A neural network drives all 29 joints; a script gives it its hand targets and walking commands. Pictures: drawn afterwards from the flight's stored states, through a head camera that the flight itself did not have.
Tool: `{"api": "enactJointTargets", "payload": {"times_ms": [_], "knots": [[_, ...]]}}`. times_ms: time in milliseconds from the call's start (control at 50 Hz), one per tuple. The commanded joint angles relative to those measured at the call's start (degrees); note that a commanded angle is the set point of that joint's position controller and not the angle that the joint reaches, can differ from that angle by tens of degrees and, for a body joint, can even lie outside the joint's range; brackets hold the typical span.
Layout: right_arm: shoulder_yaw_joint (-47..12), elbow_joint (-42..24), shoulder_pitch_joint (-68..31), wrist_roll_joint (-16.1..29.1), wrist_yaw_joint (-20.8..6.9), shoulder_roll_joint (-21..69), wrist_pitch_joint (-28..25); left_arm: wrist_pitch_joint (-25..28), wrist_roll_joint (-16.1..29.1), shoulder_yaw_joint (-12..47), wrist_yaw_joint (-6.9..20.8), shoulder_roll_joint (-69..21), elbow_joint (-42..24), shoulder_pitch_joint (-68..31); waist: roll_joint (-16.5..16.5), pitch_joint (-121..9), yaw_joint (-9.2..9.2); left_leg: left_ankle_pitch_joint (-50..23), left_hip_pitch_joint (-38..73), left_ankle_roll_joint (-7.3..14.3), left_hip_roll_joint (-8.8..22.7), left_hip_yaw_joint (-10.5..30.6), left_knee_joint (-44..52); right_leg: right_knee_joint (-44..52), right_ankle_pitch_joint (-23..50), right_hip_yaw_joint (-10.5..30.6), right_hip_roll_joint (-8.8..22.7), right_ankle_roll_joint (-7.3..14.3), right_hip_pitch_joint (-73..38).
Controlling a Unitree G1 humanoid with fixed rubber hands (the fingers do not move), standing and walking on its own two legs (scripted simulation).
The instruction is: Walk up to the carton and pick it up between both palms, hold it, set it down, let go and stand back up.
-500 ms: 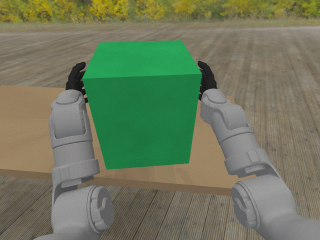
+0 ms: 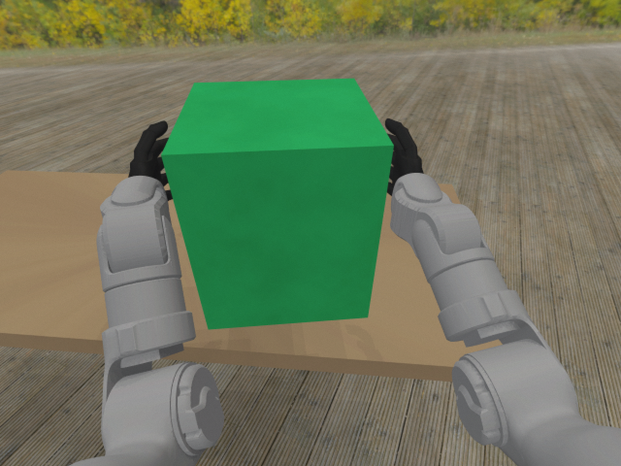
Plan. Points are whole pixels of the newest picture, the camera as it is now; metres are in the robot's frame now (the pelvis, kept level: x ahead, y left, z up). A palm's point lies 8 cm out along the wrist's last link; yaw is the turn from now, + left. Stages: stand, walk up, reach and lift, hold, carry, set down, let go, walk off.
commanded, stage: hold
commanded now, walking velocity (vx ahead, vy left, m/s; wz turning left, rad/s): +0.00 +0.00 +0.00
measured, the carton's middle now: (282, 202) +0.39 +0.00 +0.22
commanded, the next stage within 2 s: set down in 0.94 s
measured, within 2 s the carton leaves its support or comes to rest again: neither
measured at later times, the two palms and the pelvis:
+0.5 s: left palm (139, 187) +0.36 +0.16 +0.28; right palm (397, 177) +0.35 -0.14 +0.26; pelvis +0.00 +0.00 +0.00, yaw +0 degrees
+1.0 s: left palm (141, 191) +0.36 +0.16 +0.27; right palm (400, 181) +0.35 -0.14 +0.26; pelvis +0.00 +0.00 +0.00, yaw +1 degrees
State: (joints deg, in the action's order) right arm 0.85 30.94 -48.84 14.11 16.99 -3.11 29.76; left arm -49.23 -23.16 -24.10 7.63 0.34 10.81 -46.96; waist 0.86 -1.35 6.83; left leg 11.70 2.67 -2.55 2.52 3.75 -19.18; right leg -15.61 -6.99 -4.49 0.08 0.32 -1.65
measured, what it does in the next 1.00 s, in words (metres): stands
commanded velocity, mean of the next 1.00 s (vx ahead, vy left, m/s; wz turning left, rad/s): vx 0.00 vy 0.00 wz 0.00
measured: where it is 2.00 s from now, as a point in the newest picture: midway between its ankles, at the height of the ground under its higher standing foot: outside the picture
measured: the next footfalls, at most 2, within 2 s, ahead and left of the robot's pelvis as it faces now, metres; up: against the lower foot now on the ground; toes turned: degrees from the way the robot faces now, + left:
none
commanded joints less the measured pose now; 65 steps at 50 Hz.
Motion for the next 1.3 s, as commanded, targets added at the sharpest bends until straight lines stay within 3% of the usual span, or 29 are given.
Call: {"api": "enactJointTargets", "payload": {"times_ms": [0, 60, 260, 400, 460, 640, 740, 920, 940, 1020, 1080, 1180, 1280], "knots": [[-18.07, -16.81, -43.88, 7.61, -7.40, 34.30, -2.63, 2.67, 10.44, 24.98, 7.95, -29.21, -2.52, -35.92, -1.27, -16.76, -0.43, -12.07, -9.50, 0.22, -6.10, -6.11, 3.77, -0.46, 9.33, 0.30, -4.12, -2.68, -15.83], [-18.53, -16.88, -43.61, 7.94, -7.32, 34.08, -2.40, 2.45, 10.40, 25.17, 7.91, -29.30, -2.71, -35.42, -1.40, -16.51, -0.68, -12.97, -8.80, 0.15, -6.02, -6.00, 3.52, -0.62, 10.16, 0.28, -4.25, -2.70, -15.60], [-14.54, -13.37, -45.33, 5.53, -8.59, 32.79, -2.84, 2.38, 10.50, 25.28, 7.72, -30.55, -0.02, -38.29, -4.01, -14.77, 0.16, -5.63, -12.16, -0.11, -4.89, -5.66, 5.54, -0.46, 2.77, -0.15, -4.45, -1.63, -13.96], [-14.48, -12.95, -44.29, 5.81, -8.36, 31.99, -2.94, 2.42, 10.61, 25.81, 7.67, -31.27, -0.37, -36.80, -4.95, -15.98, 0.89, -9.91, -10.19, -1.02, -4.99, -5.56, 4.20, -0.65, 5.88, -0.31, -4.56, -1.48, -14.55], [-14.00, -11.49, -43.61, 5.68, -8.45, 31.49, -2.67, 2.21, 9.98, 24.93, 8.04, -30.25, 0.43, -36.39, -4.58, -14.66, 0.92, -8.98, -11.03, -0.94, -5.05, -5.72, 4.60, -0.37, 4.79, -0.35, -4.45, -1.34, -14.59], [-17.07, -16.75, -45.89, 7.60, -7.92, 33.65, -3.38, 3.11, 10.97, 25.75, 7.43, -30.45, -2.27, -37.04, -2.62, -18.93, 0.00, -13.55, -8.84, -0.46, -5.88, -5.87, 2.90, -0.84, 9.72, 0.08, -4.47, -2.30, -15.76], [-17.68, -15.91, -44.04, 7.31, -7.58, 33.81, -2.79, 2.74, 10.09, 24.51, 7.55, -29.40, -1.41, -34.97, -0.85, -16.69, -0.64, -11.86, -9.45, 0.35, -5.99, -6.05, 3.54, -0.46, 9.66, 0.41, -4.12, -2.70, -15.75], [-17.34, -16.74, -44.76, 7.35, -7.51, 33.64, -2.64, 2.39, 10.48, 24.75, 8.14, -29.60, -1.65, -36.02, -1.39, -16.58, -0.45, -10.48, -9.71, 0.35, -5.89, -6.15, 4.01, -0.26, 8.03, 0.51, -4.14, -2.40, -15.04], [-16.96, -17.64, -47.58, 6.03, -7.31, 33.56, -2.53, 2.13, 12.64, 26.95, 8.00, -30.18, -1.71, -39.20, 0.17, -17.68, 1.12, -10.67, -8.75, 1.14, -7.06, -5.32, 3.06, 0.23, 10.11, 0.27, -4.18, -2.79, -14.01], [-15.43, -17.86, -49.49, 5.35, -7.43, 33.66, -4.13, 4.25, 13.75, 28.46, 7.01, -30.85, -2.56, -43.01, -1.64, -19.68, 2.16, -10.29, -6.57, 0.60, -7.17, -4.73, 2.61, 0.23, 8.65, -0.26, -4.20, -2.54, -11.65], [-12.14, -14.09, -49.36, 2.47, -8.50, 32.41, -7.15, 6.58, 11.15, 25.57, 7.25, -30.65, 1.79, -42.49, -2.39, -17.75, 1.77, -7.05, -6.99, 0.73, -6.77, -4.83, 3.97, 0.85, 4.77, -1.21, -4.01, -2.36, -10.45], [-1.86, -3.15, -43.36, -7.19, -12.21, 26.67, -16.35, 12.13, 3.76, 17.26, 8.81, -27.12, 9.88, -36.87, -3.63, -9.51, 1.12, 2.42, -8.54, 1.21, -5.07, -5.73, 8.32, 2.16, -4.78, -3.87, -3.16, -1.64, -9.29], [3.11, 1.88, -36.78, -13.76, -14.30, 22.66, -23.36, 14.52, -0.55, 12.64, 9.74, -23.39, 13.23, -29.51, -1.51, -3.29, 0.85, 1.03, -6.97, 1.63, -5.05, -7.50, 9.03, 3.06, -4.76, -5.63, -2.43, -1.95, -10.02]]}}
